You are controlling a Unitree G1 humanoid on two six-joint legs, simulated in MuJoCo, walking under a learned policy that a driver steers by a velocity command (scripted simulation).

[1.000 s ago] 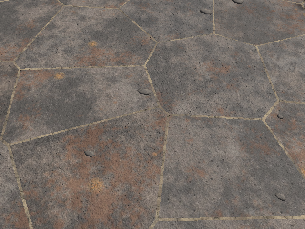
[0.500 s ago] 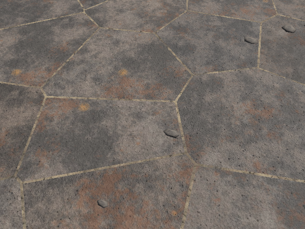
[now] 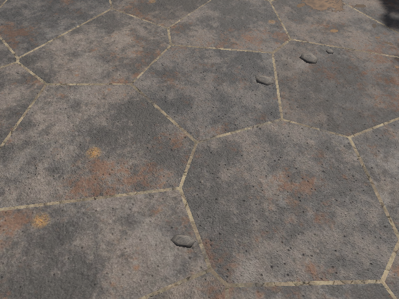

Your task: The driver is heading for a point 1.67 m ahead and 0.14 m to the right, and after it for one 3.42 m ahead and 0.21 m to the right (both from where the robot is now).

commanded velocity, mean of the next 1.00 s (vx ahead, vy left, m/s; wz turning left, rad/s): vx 0.50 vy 0.00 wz -0.23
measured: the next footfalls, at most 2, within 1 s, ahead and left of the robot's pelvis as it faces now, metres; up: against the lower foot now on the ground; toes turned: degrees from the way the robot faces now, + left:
right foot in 0.24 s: +0.29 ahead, -0.15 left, +0.00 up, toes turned -11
left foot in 0.76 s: +0.65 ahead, +0.00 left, +0.00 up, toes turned -12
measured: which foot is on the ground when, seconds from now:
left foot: down 0.00-0.24, up 0.26-0.74, down 0.76-1.00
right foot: up 0.00-0.22, down 0.24-0.76, up 0.78-1.00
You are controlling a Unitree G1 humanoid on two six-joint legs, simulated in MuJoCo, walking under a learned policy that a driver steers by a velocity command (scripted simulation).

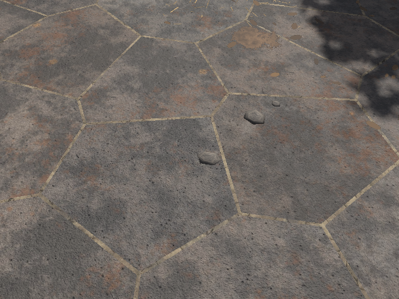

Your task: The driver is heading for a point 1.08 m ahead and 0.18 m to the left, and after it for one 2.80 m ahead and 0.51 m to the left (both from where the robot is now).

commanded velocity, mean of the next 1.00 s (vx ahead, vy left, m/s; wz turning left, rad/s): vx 0.50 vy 0.00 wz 0.34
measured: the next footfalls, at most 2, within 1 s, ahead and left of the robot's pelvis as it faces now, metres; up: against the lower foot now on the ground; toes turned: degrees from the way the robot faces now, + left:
right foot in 0.28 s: +0.35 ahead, -0.16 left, +0.00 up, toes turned +1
left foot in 0.82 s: +0.57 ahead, +0.15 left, +0.00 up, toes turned +23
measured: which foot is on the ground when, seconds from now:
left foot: down 0.00-0.30, up 0.32-0.80, down 0.82-1.00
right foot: up 0.00-0.26, down 0.28-0.84, up 0.86-1.00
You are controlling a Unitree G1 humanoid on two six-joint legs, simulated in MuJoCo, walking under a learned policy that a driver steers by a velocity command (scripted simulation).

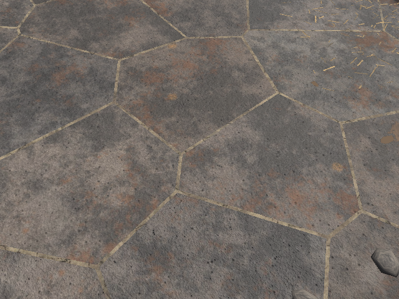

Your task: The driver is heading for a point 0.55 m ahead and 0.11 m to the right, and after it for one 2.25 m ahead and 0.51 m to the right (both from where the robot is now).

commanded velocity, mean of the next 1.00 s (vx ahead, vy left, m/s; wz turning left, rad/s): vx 0.50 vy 0.00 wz -0.24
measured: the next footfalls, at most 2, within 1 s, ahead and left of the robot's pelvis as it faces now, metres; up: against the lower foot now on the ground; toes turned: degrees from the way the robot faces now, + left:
right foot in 0.38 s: +0.39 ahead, -0.16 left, +0.00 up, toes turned -10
left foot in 0.86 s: +0.72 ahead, -0.03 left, +0.00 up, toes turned -19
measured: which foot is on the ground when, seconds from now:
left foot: down 0.00-0.40, up 0.42-0.84, down 0.86-1.00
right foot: up 0.00-0.36, down 0.38-0.88, up 0.90-1.00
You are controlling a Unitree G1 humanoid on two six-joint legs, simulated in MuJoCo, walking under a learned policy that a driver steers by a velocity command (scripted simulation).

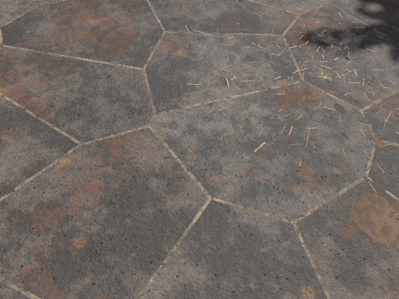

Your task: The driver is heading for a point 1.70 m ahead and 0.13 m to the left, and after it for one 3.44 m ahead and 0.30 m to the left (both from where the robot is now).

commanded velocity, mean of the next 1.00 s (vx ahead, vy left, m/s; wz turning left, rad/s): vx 0.50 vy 0.00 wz -0.02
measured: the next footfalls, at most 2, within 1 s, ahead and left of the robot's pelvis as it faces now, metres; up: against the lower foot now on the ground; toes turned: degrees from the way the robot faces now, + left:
right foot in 0.40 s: +0.39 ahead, -0.15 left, +0.00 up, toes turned -1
left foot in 0.92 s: +0.67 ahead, +0.10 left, +0.00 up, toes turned +2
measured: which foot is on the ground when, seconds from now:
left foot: down 0.00-0.40, up 0.42-0.90, down 0.92-1.00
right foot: up 0.00-0.38, down 0.40-0.94, up 0.96-1.00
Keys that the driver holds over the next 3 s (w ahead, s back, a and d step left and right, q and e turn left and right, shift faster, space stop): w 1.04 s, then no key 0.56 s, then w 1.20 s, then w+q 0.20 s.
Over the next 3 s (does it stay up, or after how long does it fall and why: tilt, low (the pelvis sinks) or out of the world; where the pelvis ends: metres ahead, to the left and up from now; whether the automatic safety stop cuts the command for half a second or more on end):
stays up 1.39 0.00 0.00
